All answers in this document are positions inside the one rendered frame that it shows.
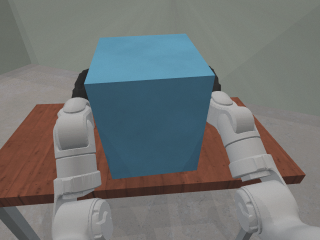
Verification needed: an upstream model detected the robot right upper arm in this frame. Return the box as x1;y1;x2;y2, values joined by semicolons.
234;180;320;240

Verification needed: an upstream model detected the right robot hand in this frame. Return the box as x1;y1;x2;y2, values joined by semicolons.
209;66;221;92

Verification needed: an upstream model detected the robot left upper arm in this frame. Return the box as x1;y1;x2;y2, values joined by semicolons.
52;197;113;240

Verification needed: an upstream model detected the left robot forearm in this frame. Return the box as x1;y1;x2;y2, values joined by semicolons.
51;97;102;240

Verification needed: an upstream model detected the table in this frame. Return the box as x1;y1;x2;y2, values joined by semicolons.
0;97;306;240

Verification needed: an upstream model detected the carton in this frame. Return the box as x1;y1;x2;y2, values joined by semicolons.
84;33;215;179

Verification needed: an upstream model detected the left robot hand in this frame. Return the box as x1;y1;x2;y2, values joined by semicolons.
71;68;89;101

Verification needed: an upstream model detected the right robot forearm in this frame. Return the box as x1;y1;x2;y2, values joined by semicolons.
206;91;300;217

